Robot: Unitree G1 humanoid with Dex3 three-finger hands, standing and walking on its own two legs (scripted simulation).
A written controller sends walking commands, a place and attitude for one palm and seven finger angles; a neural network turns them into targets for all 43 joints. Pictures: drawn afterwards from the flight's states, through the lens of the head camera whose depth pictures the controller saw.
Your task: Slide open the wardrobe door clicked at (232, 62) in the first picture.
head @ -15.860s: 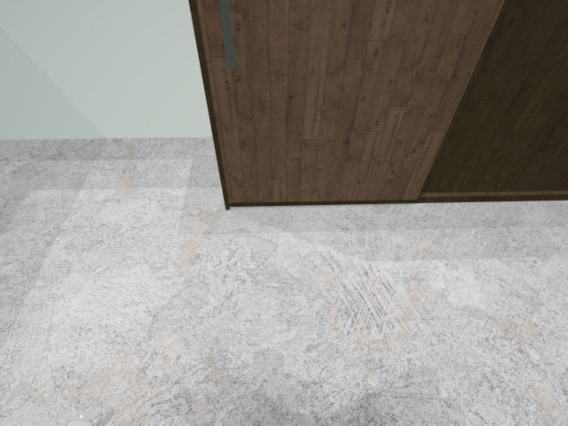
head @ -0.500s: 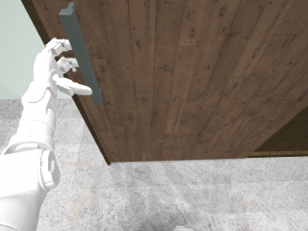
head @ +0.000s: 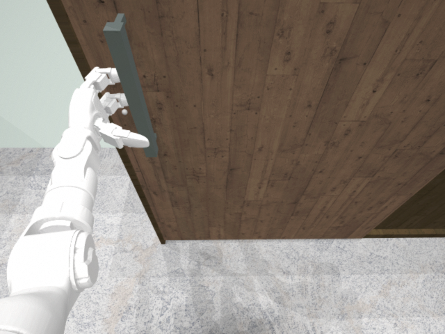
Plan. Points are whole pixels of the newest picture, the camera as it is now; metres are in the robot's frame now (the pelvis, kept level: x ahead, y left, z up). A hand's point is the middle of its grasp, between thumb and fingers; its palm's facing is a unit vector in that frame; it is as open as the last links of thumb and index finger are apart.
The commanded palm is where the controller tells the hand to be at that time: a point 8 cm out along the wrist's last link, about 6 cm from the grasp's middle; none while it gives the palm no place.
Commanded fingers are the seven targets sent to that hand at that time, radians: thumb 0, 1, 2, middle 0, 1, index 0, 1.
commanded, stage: slide the fingers in behind the handle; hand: left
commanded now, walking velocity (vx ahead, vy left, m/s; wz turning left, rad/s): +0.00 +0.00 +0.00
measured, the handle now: (139, 97) +0.52 +0.15 +0.12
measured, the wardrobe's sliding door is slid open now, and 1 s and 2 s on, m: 0.00 0.00 0.00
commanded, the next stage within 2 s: grip the handle and tug to test in 1.26 s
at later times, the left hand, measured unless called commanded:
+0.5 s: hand (135, 109) +0.47 +0.15 +0.14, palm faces +0.00 -1.00 +0.00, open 13.9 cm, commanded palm +0.45 +0.20 +0.13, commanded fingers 0.00 -0.50 0.30 -0.30 -1.20 -0.30 -1.20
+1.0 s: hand (141, 110) +0.47 +0.14 +0.13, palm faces -0.01 -1.00 +0.01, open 13.9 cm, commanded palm +0.45 +0.19 +0.13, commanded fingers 0.00 -0.50 0.30 -0.30 -1.20 -0.30 -1.20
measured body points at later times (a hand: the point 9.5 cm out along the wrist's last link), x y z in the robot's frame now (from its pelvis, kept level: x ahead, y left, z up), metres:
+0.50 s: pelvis +0.00 +0.00 +0.00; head +0.06 -0.01 +0.45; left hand +0.47 +0.20 +0.14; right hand +0.06 -0.26 -0.12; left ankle -0.02 +0.11 -0.72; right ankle +0.01 -0.11 -0.72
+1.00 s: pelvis +0.00 -0.01 +0.00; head +0.06 -0.01 +0.45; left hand +0.47 +0.19 +0.14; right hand +0.05 -0.27 -0.12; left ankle -0.02 +0.11 -0.72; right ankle +0.01 -0.11 -0.72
